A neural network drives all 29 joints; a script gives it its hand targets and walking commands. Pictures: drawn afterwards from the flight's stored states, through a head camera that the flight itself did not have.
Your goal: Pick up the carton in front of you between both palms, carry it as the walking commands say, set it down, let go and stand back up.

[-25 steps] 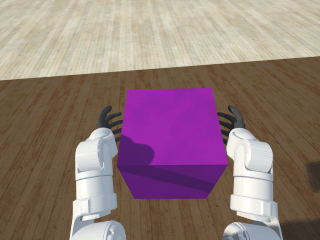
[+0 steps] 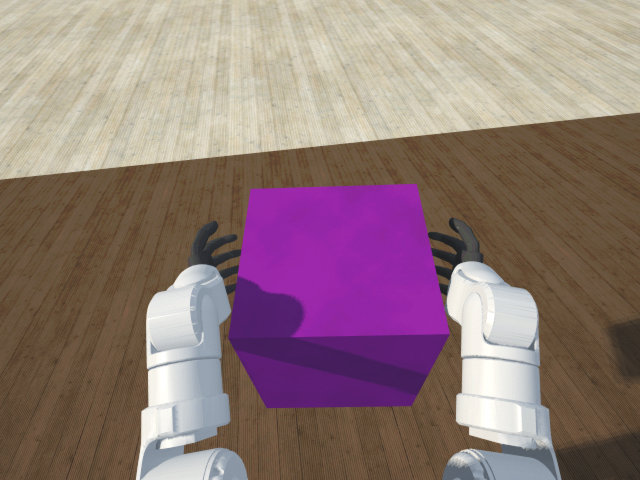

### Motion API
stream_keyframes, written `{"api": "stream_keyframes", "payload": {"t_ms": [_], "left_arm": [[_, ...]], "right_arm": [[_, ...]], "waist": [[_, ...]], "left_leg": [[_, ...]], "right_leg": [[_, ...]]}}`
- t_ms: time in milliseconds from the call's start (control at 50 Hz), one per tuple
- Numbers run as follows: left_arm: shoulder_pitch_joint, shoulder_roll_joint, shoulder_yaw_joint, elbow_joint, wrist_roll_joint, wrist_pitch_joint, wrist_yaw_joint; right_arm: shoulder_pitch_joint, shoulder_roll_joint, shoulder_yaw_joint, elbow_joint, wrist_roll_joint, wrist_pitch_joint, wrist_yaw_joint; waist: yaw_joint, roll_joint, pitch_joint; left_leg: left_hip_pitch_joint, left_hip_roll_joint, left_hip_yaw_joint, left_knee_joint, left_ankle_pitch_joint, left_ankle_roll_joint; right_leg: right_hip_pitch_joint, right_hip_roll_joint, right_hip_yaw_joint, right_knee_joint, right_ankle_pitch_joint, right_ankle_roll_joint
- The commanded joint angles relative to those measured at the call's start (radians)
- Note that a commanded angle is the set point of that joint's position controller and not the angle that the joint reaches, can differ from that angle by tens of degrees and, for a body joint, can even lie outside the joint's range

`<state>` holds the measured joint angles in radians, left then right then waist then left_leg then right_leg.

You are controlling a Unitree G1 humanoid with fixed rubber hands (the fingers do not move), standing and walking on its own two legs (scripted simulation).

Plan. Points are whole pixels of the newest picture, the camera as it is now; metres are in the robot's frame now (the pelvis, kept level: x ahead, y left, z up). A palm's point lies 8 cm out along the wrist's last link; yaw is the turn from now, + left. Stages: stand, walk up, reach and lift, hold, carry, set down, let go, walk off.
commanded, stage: carry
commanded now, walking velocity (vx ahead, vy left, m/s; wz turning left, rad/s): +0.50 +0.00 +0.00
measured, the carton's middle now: (336, 304) +0.33 +0.00 +0.03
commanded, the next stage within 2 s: none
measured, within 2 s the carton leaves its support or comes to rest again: neither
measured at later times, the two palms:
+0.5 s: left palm (263, 195) +0.51 +0.10 +0.08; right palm (449, 186) +0.53 -0.20 +0.07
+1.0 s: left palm (273, 138) +0.81 +0.11 +0.00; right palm (408, 137) +0.79 -0.19 +0.01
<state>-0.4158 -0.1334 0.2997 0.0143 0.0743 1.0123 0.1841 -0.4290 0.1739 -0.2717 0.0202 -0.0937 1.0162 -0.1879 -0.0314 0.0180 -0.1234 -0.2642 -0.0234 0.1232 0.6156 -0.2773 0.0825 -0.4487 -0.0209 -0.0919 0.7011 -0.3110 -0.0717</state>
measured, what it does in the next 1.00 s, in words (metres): goes down: right foot, then left foot 0.05 m lower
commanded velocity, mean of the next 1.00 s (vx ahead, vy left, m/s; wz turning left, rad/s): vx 0.50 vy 0.00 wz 0.00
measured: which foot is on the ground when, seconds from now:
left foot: down 0.00-0.20, up 0.22-0.66, down 0.68-1.00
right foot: up 0.00-0.16, down 0.18-0.66, up 0.68-1.00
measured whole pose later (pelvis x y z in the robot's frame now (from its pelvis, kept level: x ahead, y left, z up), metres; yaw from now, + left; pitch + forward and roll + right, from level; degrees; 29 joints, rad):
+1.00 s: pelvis +0.48 -0.02 -0.05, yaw -2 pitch +5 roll -1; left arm -0.33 -0.17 0.28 -0.04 0.09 0.87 0.17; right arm -0.34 0.17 -0.23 -0.02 -0.04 0.88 -0.16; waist -0.06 0.01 -0.02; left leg -0.28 -0.06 0.09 0.52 -0.20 0.10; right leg -0.72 -0.05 -0.01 0.93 -0.19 -0.03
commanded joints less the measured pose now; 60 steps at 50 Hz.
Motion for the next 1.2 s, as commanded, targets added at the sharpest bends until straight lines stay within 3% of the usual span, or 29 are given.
{"api": "stream_keyframes", "payload": {"t_ms": [0, 100, 120, 160, 180, 200, 220, 240, 280, 340, 420, 480, 560, 600, 620, 640, 660, 680, 700, 720, 760, 780, 840, 900, 960, 1040, 1100, 1140, 1180], "left_arm": [[-0.617, -0.749, -0.577, -0.026, -0.148, -0.016, 0.002], [-0.576, -0.733, -0.544, -0.014, -0.132, -0.027, 0.003], [-0.567, -0.728, -0.538, -0.011, -0.129, -0.03, 0.003], [-0.53, -0.717, -0.523, -0.004, -0.116, -0.033, 0.003], [-0.494, -0.705, -0.514, 0.007, -0.104, -0.033, 0.002], [-0.469, -0.682, -0.504, 0.015, -0.089, -0.033, 0.005], [-0.48, -0.676, -0.505, 0.018, -0.088, -0.033, 0.008], [-0.515, -0.693, -0.524, -0.018, -0.1, -0.039, 0.005], [-0.579, -0.75, -0.58, -0.084, -0.146, -0.052, -0.011], [-0.638, -0.792, -0.656, -0.165, -0.209, -0.082, -0.029], [-0.569, -0.736, -0.689, -0.213, -0.232, -0.099, -0.023], [-0.514, -0.71, -0.7, -0.207, -0.24, -0.089, -0.016], [-0.464, -0.702, -0.692, -0.161, -0.214, -0.069, -0.016], [-0.459, -0.708, -0.689, -0.13, -0.198, -0.061, -0.015], [-0.461, -0.71, -0.687, -0.116, -0.19, -0.056, -0.013], [-0.465, -0.71, -0.684, -0.101, -0.181, -0.053, -0.01], [-0.471, -0.705, -0.673, -0.089, -0.169, -0.05, -0.005], [-0.47, -0.724, -0.674, -0.066, -0.165, -0.041, -0.002], [-0.438, -0.722, -0.649, -0.055, -0.163, -0.039, 0.002], [-0.489, -0.736, -0.647, -0.078, -0.165, -0.045, 0.005], [-0.536, -0.813, -0.622, -0.071, -0.151, -0.065, 0.005], [-0.53, -0.832, -0.611, -0.068, -0.141, -0.077, 0.001], [-0.502, -0.846, -0.619, -0.058, -0.121, -0.115, -0.013], [-0.46, -0.833, -0.639, -0.067, -0.12, -0.145, -0.013], [-0.434, -0.809, -0.651, -0.09, -0.124, -0.159, -0.011], [-0.439, -0.763, -0.664, -0.139, -0.142, -0.154, -0.007], [-0.431, -0.695, -0.653, -0.165, -0.15, -0.132, 0.005], [-0.407, -0.638, -0.625, -0.16, -0.142, -0.113, 0.015], [-0.362, -0.589, -0.586, -0.133, -0.13, -0.094, 0.025]], "right_arm": [[-0.624, 0.724, 0.596, -0.069, 0.188, -0.031, -0.002], [-0.608, 0.737, 0.628, -0.082, 0.214, -0.041, -0.004], [-0.604, 0.739, 0.632, -0.079, 0.217, -0.042, -0.004], [-0.581, 0.747, 0.645, -0.067, 0.229, -0.043, -0.001], [-0.569, 0.748, 0.646, -0.062, 0.23, -0.043, -0.001], [-0.563, 0.75, 0.647, -0.068, 0.228, -0.039, 0.0], [-0.575, 0.756, 0.641, -0.054, 0.221, -0.038, -0.002], [-0.595, 0.771, 0.634, -0.058, 0.219, -0.04, -0.002], [-0.601, 0.806, 0.619, -0.061, 0.218, -0.05, 0.004], [-0.573, 0.799, 0.604, -0.086, 0.182, -0.078, -0.003], [-0.509, 0.717, 0.588, -0.157, 0.152, -0.099, -0.026], [-0.452, 0.67, 0.582, -0.161, 0.14, -0.088, -0.031], [-0.422, 0.643, 0.574, -0.152, 0.128, -0.066, -0.015], [-0.421, 0.632, 0.561, -0.138, 0.122, -0.056, -0.008], [-0.402, 0.625, 0.548, -0.117, 0.115, -0.053, -0.008], [-0.379, 0.612, 0.533, -0.096, 0.103, -0.052, -0.008], [-0.356, 0.597, 0.515, -0.079, 0.092, -0.05, -0.007], [-0.371, 0.577, 0.498, -0.055, 0.085, -0.048, -0.011], [-0.393, 0.596, 0.516, -0.046, 0.107, -0.051, -0.018], [-0.401, 0.652, 0.543, -0.054, 0.136, -0.059, -0.011], [-0.523, 0.76, 0.614, -0.103, 0.199, -0.08, 0.016], [-0.573, 0.797, 0.646, -0.127, 0.224, -0.094, 0.028], [-0.578, 0.83, 0.684, -0.137, 0.241, -0.133, 0.041], [-0.508, 0.819, 0.691, -0.119, 0.236, -0.157, 0.039], [-0.449, 0.796, 0.687, -0.119, 0.223, -0.167, 0.035], [-0.414, 0.749, 0.675, -0.147, 0.216, -0.165, 0.022], [-0.393, 0.684, 0.663, -0.162, 0.213, -0.148, 0.003], [-0.385, 0.644, 0.657, -0.163, 0.21, -0.13, -0.012], [-0.399, 0.614, 0.649, -0.166, 0.21, -0.105, -0.024]], "waist": [[-0.049, 0.079, -0.159], [-0.059, 0.104, -0.187], [-0.051, 0.104, -0.19], [0.01, 0.06, -0.251], [0.051, 0.013, -0.307], [0.073, -0.187, -0.347], [0.077, -0.253, -0.317], [0.087, -0.204, -0.301], [0.082, -0.073, -0.249], [0.08, -0.124, -0.266], [0.097, -0.126, -0.267], [0.116, -0.122, -0.253], [0.141, -0.128, -0.198], [0.115, -0.14, -0.192], [0.074, -0.125, -0.222], [0.027, -0.077, -0.268], [0.009, 0.017, -0.333], [0.029, 0.195, -0.377], [-0.031, 0.329, -0.463], [-0.021, 0.212, -0.398], [-0.006, 0.011, -0.3], [0.003, -0.001, -0.287], [0.007, 0.061, -0.295], [-0.02, 0.067, -0.306], [-0.038, 0.072, -0.294], [-0.066, 0.072, -0.237], [-0.08, 0.082, -0.196], [-0.042, 0.098, -0.193], [0.033, 0.068, -0.247]], "left_leg": [[0.298, 0.328, -0.413, -0.251, 0.26, 0.182], [0.313, 0.28, -0.316, -0.177, 0.379, 0.128], [0.294, 0.263, -0.283, -0.147, 0.382, 0.109], [0.135, 0.202, -0.143, 0.013, 0.436, 0.035], [-0.003, 0.162, -0.082, 0.163, 0.347, -0.008], [-0.266, 0.048, -0.024, 0.409, 0.05, -0.071], [-0.481, -0.024, -0.079, 0.527, -0.299, -0.066], [-0.534, 0.019, -0.138, 0.593, -0.31, -0.04], [-0.559, 0.064, -0.149, 0.565, -0.224, -0.032], [-0.487, 0.076, -0.121, 0.459, -0.083, -0.062], [-0.523, 0.066, -0.094, 0.323, 0.056, -0.072], [-0.481, 0.039, -0.059, 0.138, 0.225, -0.056], [-0.336, 0.003, -0.022, -0.127, 0.436, -0.025], [-0.199, 0.005, -0.026, -0.202, 0.479, 0.002], [-0.067, -0.007, -0.008, -0.242, 0.497, 0.006], [0.104, 0.002, 0.01, -0.238, 0.493, -0.007], [0.323, 0.132, -0.127, -0.123, 0.632, -0.026], [0.546, 0.352, -0.442, 0.016, 0.94, 0.061], [0.632, 0.449, -0.742, -0.106, 0.484, 0.24], [0.524, 0.385, -0.752, -0.185, 0.248, 0.222], [0.3, 0.327, -0.602, -0.224, 0.235, 0.17], [0.222, 0.317, -0.561, -0.242, 0.215, 0.165], [0.181, 0.278, -0.45, -0.255, 0.256, 0.153], [0.29, 0.271, -0.387, -0.219, 0.529, 0.15], [0.379, 0.232, -0.312, -0.193, 0.706, 0.112], [0.412, 0.159, -0.229, -0.167, 0.753, 0.078], [0.394, 0.14, -0.204, -0.142, 0.675, 0.07], [0.352, 0.142, -0.182, -0.07, 0.703, 0.046], [0.285, 0.117, -0.108, 0.158, 0.726, 0.004]], "right_leg": [[-0.255, -0.012, 0.033, 0.063, -0.036, 0.005], [-0.17, 0.03, -0.006, -0.052, 0.013, 0.013], [-0.119, 0.041, -0.016, -0.116, 0.048, 0.011], [0.231, 0.067, -0.059, -0.288, 0.197, -0.003], [0.438, -0.018, 0.045, -0.294, 0.201, -0.036], [0.616, -0.262, 0.446, -0.312, 0.26, -0.132], [0.698, -0.35, 0.625, -0.315, 0.366, -0.198], [0.678, -0.35, 0.612, -0.284, 0.368, -0.216], [0.574, -0.306, 0.505, -0.292, 0.342, -0.181], [0.496, -0.235, 0.357, -0.3, 0.447, -0.142], [0.542, -0.205, 0.298, -0.282, 0.631, -0.153], [0.56, -0.151, 0.225, -0.246, 0.732, -0.126], [0.533, -0.111, 0.163, -0.197, 0.652, -0.087], [0.497, -0.114, 0.138, -0.112, 0.66, -0.059], [0.468, -0.099, 0.103, -0.001, 0.7, -0.036], [0.395, -0.066, 0.053, 0.169, 0.63, -0.008], [0.196, -0.035, 0.035, 0.386, 0.3, 0.015], [-0.085, 0.059, 0.05, 0.557, -0.246, 0.04], [-0.277, 0.102, 0.095, 0.775, -0.282, 0.052], [-0.341, 0.057, 0.13, 0.76, -0.233, 0.022], [-0.294, 0.001, 0.123, 0.635, -0.141, 0.016], [-0.252, -0.017, 0.124, 0.569, -0.119, 0.016], [-0.223, -0.029, 0.097, 0.437, -0.055, 0.031], [-0.311, -0.032, 0.078, 0.319, 0.05, 0.042], [-0.353, -0.026, 0.055, 0.193, 0.181, 0.04], [-0.308, 0.022, -0.006, -0.033, 0.362, 0.029], [-0.201, 0.044, -0.023, -0.206, 0.488, 0.001], [-0.055, 0.051, -0.019, -0.279, 0.523, -0.028], [0.189, 0.055, -0.05, -0.338, 0.539, -0.035]]}}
